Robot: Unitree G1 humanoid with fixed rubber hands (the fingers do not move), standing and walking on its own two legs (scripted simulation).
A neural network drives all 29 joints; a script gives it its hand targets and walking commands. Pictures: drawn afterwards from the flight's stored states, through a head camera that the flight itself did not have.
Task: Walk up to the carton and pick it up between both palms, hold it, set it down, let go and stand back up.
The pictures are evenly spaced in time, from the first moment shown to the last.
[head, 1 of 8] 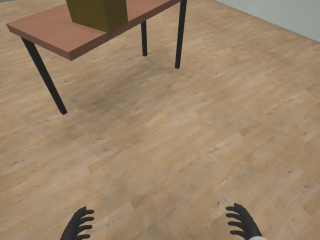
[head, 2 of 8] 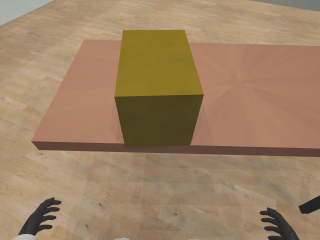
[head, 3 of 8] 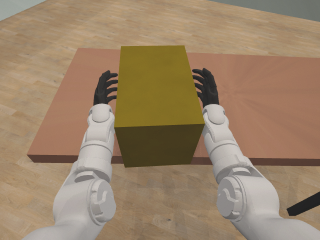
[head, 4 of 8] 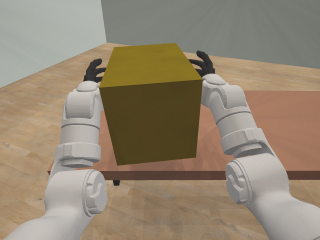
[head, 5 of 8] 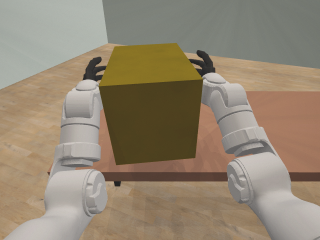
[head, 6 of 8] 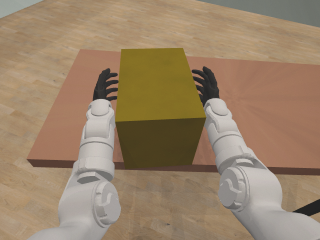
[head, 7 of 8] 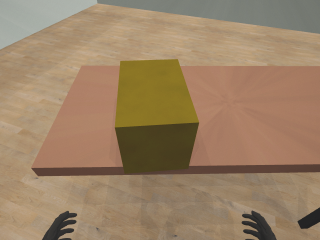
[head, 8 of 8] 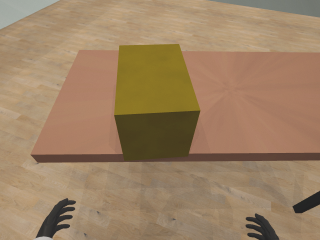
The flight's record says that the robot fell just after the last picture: no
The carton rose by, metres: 0.19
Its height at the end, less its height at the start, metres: +0.00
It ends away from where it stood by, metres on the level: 0.01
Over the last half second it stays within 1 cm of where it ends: yes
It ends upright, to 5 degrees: yes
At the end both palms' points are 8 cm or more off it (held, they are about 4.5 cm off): yes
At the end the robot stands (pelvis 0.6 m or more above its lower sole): yes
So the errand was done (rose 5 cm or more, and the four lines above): yes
